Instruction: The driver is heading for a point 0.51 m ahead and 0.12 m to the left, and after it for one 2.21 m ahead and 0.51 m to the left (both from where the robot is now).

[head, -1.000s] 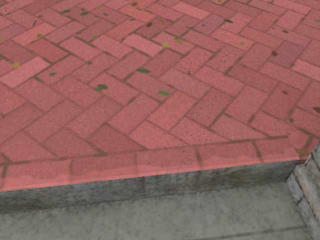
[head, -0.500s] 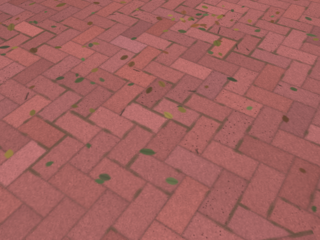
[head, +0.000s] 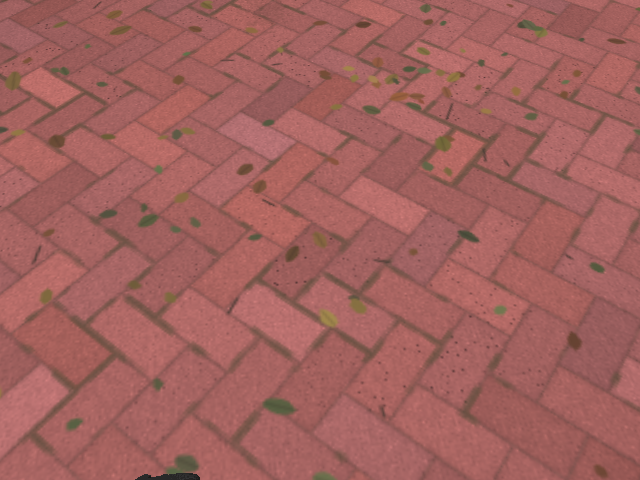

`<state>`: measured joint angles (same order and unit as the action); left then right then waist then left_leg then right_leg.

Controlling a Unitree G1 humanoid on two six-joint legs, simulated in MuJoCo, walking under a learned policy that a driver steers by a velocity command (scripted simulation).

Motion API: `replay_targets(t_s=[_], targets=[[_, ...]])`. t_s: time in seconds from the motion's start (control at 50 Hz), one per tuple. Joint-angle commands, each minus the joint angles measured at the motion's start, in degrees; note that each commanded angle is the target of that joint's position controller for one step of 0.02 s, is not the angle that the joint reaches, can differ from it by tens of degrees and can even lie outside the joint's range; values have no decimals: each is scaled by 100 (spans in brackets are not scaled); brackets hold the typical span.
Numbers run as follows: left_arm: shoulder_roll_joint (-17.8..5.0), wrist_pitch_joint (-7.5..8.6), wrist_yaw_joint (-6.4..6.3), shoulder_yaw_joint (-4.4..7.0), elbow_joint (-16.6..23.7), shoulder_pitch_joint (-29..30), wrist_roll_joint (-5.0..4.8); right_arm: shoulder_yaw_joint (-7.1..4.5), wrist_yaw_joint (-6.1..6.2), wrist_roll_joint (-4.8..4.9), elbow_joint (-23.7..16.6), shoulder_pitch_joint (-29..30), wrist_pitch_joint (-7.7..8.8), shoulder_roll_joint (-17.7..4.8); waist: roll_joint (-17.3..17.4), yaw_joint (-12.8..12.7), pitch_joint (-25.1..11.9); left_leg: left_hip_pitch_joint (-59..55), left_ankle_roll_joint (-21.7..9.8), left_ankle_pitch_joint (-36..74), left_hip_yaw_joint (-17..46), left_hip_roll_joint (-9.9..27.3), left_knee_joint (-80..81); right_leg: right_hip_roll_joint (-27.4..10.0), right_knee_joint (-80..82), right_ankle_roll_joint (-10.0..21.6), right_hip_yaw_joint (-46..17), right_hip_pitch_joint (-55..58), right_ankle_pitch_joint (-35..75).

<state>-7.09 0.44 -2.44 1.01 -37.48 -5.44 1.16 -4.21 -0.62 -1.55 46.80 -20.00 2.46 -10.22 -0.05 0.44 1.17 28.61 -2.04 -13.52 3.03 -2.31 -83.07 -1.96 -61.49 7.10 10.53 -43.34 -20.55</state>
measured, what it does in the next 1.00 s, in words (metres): climbs, turning left: left foot, then right foot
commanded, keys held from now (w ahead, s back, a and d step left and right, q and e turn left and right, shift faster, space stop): q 0.06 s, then w+q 0.26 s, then q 0.18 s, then no key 0.20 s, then e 0.30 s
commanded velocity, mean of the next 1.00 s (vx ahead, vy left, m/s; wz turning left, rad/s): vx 0.14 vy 0.00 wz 0.28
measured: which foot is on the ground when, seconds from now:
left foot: up 0.00-0.46, down 0.48-0.96, up 0.98-1.00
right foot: down 0.00-0.48, up 0.50-0.92, down 0.94-1.00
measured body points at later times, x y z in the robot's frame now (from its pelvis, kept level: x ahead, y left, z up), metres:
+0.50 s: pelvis +0.11 +0.04 +0.08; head +0.11 +0.07 +0.53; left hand +0.13 +0.33 -0.05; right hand +0.32 -0.19 +0.00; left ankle +0.14 +0.12 -0.65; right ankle +0.12 -0.07 -0.65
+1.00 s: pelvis +0.20 +0.05 +0.08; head +0.21 +0.03 +0.53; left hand +0.24 +0.32 -0.03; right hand +0.40 -0.15 -0.03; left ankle +0.14 +0.12 -0.64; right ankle +0.27 -0.05 -0.65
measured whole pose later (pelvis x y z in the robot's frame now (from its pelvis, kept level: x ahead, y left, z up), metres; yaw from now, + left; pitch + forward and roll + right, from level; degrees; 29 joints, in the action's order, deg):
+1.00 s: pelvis +0.20 +0.05 +0.08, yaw +15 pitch +0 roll +1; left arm -11.7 0.4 -1.0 2.2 -44.4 -14.2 0.8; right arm -2.2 2.1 -1.3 39.0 -14.3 1.3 -11.1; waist 0.9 -1.0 -0.6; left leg 12.7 -2.2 -22.2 -4.7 -1.3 -34.7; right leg 0.7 -32.7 1.2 -1.4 -19.3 -14.0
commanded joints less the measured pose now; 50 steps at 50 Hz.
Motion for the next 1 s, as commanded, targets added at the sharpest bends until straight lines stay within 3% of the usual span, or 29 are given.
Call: replay_targets(t_s=[0.02, 0.04, 0.08, 0.1, 0.14, 0.16, 0.18, 0.22, 0.24, 0.26, 0.32, 0.42, 0.46, 0.48, 0.5, 0.52, 0.54, 0.56, 0.6, 0.64, 0.68, 0.72, 0.82, 0.88, 0.9, 0.92, 0.96, 0.98, 1.0], targets=[[42, 240, -73, 19, -16, 85, -53, -16, 298, -166, -713, -134, -368, -38, 151, 377, -121, 1080, -69, 178, 121, 191, -1423, -1460, 3173, 366, -2812, 522, -643], [71, 341, -57, -4, -136, 58, -80, 23, 351, -123, -707, -332, -496, 52, 87, 478, -29, 1145, -66, 277, 125, 131, -1457, -1420, 3182, 266, -2410, 401, -300], [-293, 467, 18, 111, -350, -264, -61, 94, 379, -84, -843, -441, -611, 207, -339, 626, -97, 1415, -90, 860, 203, 186, -1292, -1341, 3443, 136, -1894, 670, -611], [-491, 483, -8, 184, -418, -456, -2, 105, 394, -174, -978, -302, -615, 144, -376, 634, -231, 1726, -52, 896, 192, 250, -914, -1321, 3623, 24, -1715, 1150, -993], [-618, 528, -45, 239, -439, -644, -44, 45, 395, -186, -1097, 36, -603, -156, -473, 409, -281, 2027, 114, 1051, 131, 324, -649, -1543, 4073, 45, -1723, 1612, -1299], [-747, 447, -103, 229, -384, -814, -55, -6, 348, -26, -1147, 191, -621, -378, -645, 322, -323, 1834, 261, 711, -44, 391, 181, -1575, 4451, 122, -1523, 1880, -1236], [-780, 407, -155, 251, -419, -864, -27, -31, 300, 22, -1227, 358, -621, -504, -573, 271, -335, 1757, 308, 500, -125, 453, 612, -1582, 4561, 179, -1411, 2061, -1317], [-1073, 348, -163, 371, -428, -969, 38, 22, 180, 116, -1347, 696, -658, -396, -619, 164, -335, 1491, 298, -25, -357, 538, 1639, -1647, 4905, 292, -1281, 2354, -1713], [-1093, 381, -175, 357, -337, -811, -36, -18, 91, 172, -1289, 711, -675, -533, -594, 111, -400, 1137, 229, -116, -453, 526, 2265, -1679, 5099, 153, -1129, 2490, -1517], [-1190, 456, -100, 390, -354, -794, 32, -49, -29, 148, -1267, 809, -602, -594, -829, 23, -391, 885, 141, -200, -567, 500, 2592, -1707, 5191, 121, -1002, 2512, -1496], [-1393, 482, -1, 452, -385, -844, 37, -169, -192, 126, -1214, 1012, -453, -753, -762, -84, -142, 654, -38, -269, -766, 491, 3333, -1852, 5413, 169, -804, 2847, -1863], [-1394, 336, 11, 450, -444, -826, 7, -141, -222, 64, -1204, 1009, -314, -605, -539, -184, -10, 29, -256, -632, -1082, 351, 4762, -1764, 4732, 154, -242, 3556, -1048], [-1302, 248, 39, 413, -518, -839, 4, -134, -165, -41, -1051, 416, -200, -592, -78, 116, -184, -1201, -411, -315, -1025, 152, 5618, -1412, 3819, -89, 195, 3089, -706], [-1096, 206, 93, 351, -462, -774, 53, -215, -87, -102, -933, -271, -140, -862, 618, 405, -446, -2131, -528, -481, -29, 613, 6078, -1053, 2458, -338, 578, 2466, -56], [-951, 194, 120, 310, 4, -245, -14, -434, 4, -70, -1067, -613, -116, -1641, 1956, 545, -171, -2820, -1099, -705, 2325, 1649, 6658, -172, 1034, -698, 551, 562, -1155], [-1117, 155, 134, 337, 203, -245, 174, -483, 141, -1, -1118, -767, -134, -1785, 1823, 476, -322, -2917, -1674, -98, 3342, 2182, 6842, 118, 179, -806, -746, -56, -1646], [-1259, 146, 175, 383, 83, -330, 111, -379, 202, 17, -1184, -517, -159, -1529, 1004, 314, -370, -2950, -1747, 678, 2737, 2226, 6718, -92, -476, -854, -1062, -144, -1167], [-1192, 216, 201, 351, -16, -503, -5, -286, 236, -42, -1288, -144, -172, -1304, 607, 142, -428, -2692, -1542, 1619, 2119, 2021, 6627, -203, -560, -844, -1156, 38, -562], [-1178, 245, 171, 334, -83, -571, 63, -149, 205, 25, -1402, 393, -57, -1014, 349, -129, -624, -2535, -1184, 3235, 1368, 1615, 6495, -285, -536, -864, -1268, 434, 75], [-1175, 102, 148, 325, -227, -809, 41, -84, 140, 6, -1320, 331, 74, -966, 226, -200, -810, -2513, -1117, 4168, 968, 1496, 6434, -168, -706, -856, -1245, 718, 281], [-1072, 23, 155, 283, -319, -827, -14, -54, 126, -51, -1250, 298, 126, -972, 143, -166, -869, -2633, -1066, 4200, 713, 1443, 6535, -134, -484, -823, -1256, 705, 526], [-938, 10, 199, 235, -364, -726, 7, 23, 152, -31, -1154, 148, 185, -790, 192, -69, -760, -2643, -1039, 3986, 543, 1440, 6680, -125, 49, -808, -1299, 818, 745], [-832, -47, 190, 177, -463, -535, -43, 120, 192, -143, -1047, 300, 187, -656, 725, -37, -328, -2022, -862, 3345, -217, 1268, 6728, 16, 1903, -793, -1229, 1991, 702], [-965, -55, 125, 219, -365, -476, -37, 58, 215, -26, -993, 230, 101, -772, 800, 38, -221, -2029, -905, 2682, -82, 1358, 6395, 147, 2589, -699, -986, 2327, 461], [-939, -17, 169, 208, -361, -578, -34, 3, 253, 89, -987, 283, 43, -886, 785, -10, -135, -2048, -837, 2524, -90, 1363, 6174, 174, 2954, -650, -856, 2371, 655], [-981, 34, 199, 214, -339, -650, -9, -43, 284, 132, -986, 251, -3, -953, 578, -54, -173, -1975, -694, 2090, -92, 1302, 5954, 150, 3409, -579, -931, 2621, 1188], [-1521, 121, 110, 363, -261, -857, 95, -26, 320, -7, -1144, 271, -37, -746, -260, -10, -382, -1392, -387, 770, -360, 833, 5086, -420, 3453, -395, -1912, 3272, 2905], [-1773, 123, 71, 475, -320, -942, -65, 33, 306, 33, -1319, 310, -70, -492, -1539, 86, -405, -675, -29, -548, -893, 130, 4406, -933, 3670, 273, -2889, 3552, 3615], [-1664, 95, 81, 497, -277, -1294, -141, 31, 308, 31, -1327, 602, -132, -611, -1722, -332, -453, -59, 133, -1668, -858, -182, 3671, -1404, 4080, 868, -3811, 3801, 3417]])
